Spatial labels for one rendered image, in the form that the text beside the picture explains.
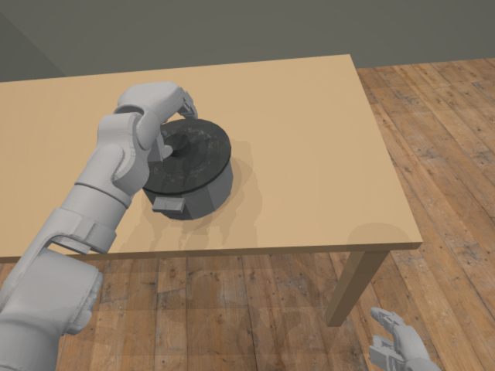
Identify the robot left upper arm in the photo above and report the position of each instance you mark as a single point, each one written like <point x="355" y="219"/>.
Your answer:
<point x="55" y="296"/>

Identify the lid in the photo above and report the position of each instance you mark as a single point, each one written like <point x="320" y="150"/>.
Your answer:
<point x="207" y="158"/>

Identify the robot left hand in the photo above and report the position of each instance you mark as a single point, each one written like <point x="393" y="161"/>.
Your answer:
<point x="164" y="99"/>

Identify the pot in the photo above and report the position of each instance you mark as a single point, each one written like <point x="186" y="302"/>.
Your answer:
<point x="195" y="204"/>

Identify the robot right hand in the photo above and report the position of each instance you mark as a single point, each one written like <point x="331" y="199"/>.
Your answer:
<point x="407" y="345"/>

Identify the table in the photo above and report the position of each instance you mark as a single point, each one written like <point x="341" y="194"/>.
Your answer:
<point x="311" y="170"/>

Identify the robot left forearm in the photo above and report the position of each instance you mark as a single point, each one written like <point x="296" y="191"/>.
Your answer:
<point x="116" y="170"/>

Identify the knob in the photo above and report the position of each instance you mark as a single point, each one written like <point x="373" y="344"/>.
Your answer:
<point x="179" y="143"/>

